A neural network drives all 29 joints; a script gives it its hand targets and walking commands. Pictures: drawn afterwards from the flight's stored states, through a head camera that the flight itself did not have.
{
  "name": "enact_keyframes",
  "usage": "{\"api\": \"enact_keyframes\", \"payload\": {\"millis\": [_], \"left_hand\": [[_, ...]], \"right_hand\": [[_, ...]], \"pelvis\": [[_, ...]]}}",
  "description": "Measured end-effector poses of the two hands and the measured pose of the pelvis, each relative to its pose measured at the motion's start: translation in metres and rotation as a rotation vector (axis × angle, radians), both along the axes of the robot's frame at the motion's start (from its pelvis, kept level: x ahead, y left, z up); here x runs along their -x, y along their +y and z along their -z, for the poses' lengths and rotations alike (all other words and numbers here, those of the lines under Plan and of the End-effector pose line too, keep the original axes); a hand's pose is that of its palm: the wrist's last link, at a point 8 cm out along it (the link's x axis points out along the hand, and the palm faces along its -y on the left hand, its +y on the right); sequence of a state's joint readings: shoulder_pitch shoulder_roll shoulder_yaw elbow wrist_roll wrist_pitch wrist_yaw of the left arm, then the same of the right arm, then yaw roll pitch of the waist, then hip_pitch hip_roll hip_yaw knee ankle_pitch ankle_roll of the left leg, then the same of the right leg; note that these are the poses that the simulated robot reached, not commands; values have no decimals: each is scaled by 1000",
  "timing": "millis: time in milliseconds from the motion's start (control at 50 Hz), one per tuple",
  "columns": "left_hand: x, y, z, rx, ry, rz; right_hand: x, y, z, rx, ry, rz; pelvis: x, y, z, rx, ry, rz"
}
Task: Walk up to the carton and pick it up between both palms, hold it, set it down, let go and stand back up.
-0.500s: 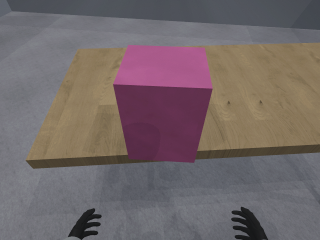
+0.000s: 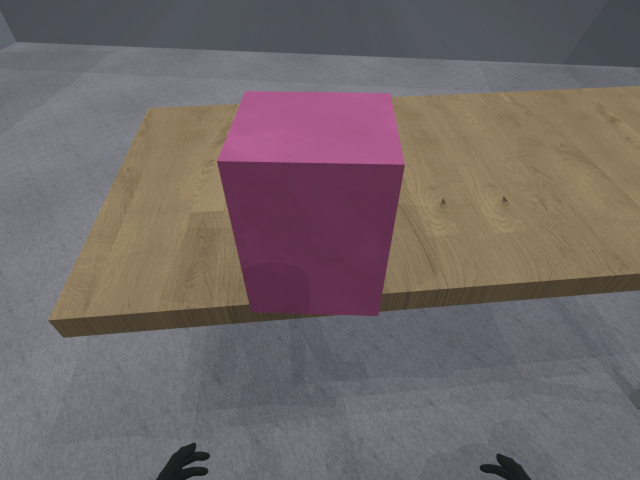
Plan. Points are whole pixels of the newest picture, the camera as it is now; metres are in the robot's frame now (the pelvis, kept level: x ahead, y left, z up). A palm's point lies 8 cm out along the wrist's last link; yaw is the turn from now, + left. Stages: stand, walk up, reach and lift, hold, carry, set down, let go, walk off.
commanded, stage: stand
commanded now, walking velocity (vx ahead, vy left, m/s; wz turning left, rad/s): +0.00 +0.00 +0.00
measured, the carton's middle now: (315, 210) +0.45 +0.05 +0.12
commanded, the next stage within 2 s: none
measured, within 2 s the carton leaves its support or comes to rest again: neither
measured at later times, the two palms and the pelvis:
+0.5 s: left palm out of the picture +0.08 +0.25 -0.14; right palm out of the picture +0.03 -0.19 -0.14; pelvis +0.04 +0.03 +0.00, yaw -1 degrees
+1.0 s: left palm out of the picture +0.00 +0.24 -0.15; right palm out of the picture -0.02 -0.18 -0.15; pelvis +0.02 +0.04 +0.00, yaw -2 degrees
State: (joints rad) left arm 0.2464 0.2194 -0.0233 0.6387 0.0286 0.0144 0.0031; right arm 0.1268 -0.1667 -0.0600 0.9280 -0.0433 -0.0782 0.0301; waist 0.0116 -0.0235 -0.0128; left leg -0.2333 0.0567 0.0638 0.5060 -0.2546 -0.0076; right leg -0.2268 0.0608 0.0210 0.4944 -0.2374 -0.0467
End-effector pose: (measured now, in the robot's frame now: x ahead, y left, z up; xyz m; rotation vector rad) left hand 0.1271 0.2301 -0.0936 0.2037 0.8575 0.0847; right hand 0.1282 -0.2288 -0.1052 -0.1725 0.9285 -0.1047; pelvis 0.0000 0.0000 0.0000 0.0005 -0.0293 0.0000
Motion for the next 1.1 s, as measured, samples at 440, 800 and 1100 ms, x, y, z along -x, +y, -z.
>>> {"api": "enact_keyframes", "payload": {"millis": [440, 800, 1100], "left_hand": [[38, 22, 41, 22, 251, -74], [109, 18, 52, 38, 473, -111], [138, 6, 53, 55, 533, -112]], "right_hand": [[98, 30, 36, -5, 372, 162], [130, 49, 41, -28, 460, 183], [159, 55, 43, -49, 494, 183]], "pelvis": [[-41, 32, 4, 7, 63, 20], [-29, 40, 2, 2, 39, 27], [-11, 38, 1, -1, 28, 28]]}}
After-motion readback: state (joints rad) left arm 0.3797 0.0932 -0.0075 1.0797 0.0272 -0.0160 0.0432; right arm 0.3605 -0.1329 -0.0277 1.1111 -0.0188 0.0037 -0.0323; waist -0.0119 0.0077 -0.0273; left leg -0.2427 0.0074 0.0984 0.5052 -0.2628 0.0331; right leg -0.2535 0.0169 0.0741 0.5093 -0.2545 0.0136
